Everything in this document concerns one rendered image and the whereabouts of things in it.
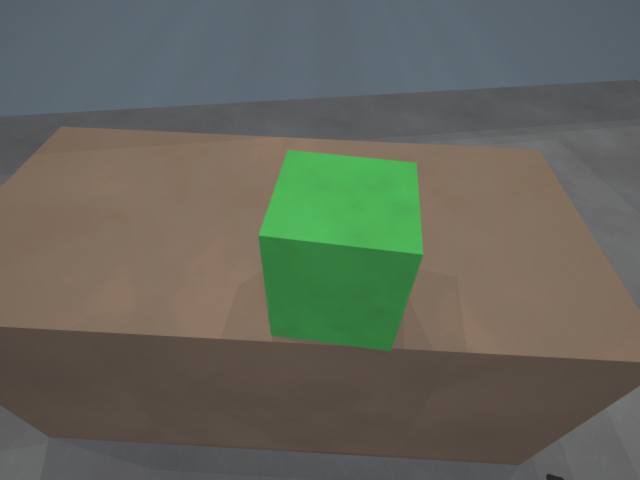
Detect pedestal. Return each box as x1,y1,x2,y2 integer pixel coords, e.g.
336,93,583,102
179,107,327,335
0,126,640,465

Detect carton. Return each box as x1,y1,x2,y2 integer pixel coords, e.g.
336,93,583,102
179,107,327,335
258,150,423,351

